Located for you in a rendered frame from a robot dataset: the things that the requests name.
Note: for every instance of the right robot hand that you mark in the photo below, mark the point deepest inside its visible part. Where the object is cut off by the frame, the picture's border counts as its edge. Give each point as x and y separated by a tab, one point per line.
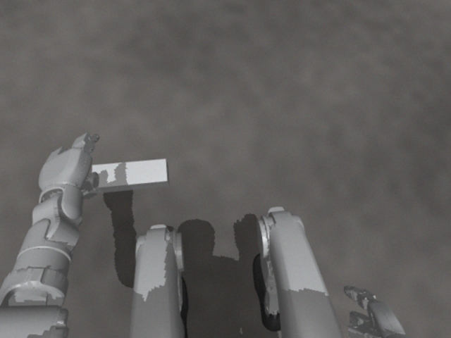
381	321

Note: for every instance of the right robot foot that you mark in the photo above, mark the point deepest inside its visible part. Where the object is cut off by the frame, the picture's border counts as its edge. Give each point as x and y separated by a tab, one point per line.
270	322

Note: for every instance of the left robot arm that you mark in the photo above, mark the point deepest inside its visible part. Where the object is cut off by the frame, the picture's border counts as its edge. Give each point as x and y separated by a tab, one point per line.
31	295

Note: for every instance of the left robot hand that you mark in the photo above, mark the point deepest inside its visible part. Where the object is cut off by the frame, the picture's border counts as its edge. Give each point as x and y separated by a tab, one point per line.
71	166

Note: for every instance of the carton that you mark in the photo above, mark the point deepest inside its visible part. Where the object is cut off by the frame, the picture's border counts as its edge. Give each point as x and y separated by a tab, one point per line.
115	177

